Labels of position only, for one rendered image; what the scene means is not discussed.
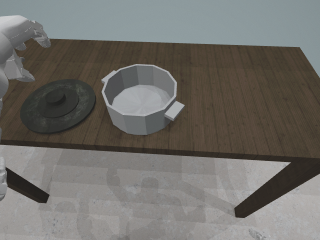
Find lid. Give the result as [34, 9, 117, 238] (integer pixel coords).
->
[20, 79, 96, 134]

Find knob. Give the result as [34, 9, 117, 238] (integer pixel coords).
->
[45, 89, 66, 106]

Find left robot hand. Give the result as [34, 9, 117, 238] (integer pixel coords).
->
[0, 15, 51, 82]

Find robot left forearm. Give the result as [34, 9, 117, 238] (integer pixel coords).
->
[0, 32, 13, 143]

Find table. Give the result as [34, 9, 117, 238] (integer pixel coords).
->
[0, 38, 320, 218]

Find right robot hand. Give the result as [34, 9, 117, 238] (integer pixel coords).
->
[249, 228, 275, 240]

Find pot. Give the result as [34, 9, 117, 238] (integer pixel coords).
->
[101, 64, 185, 135]

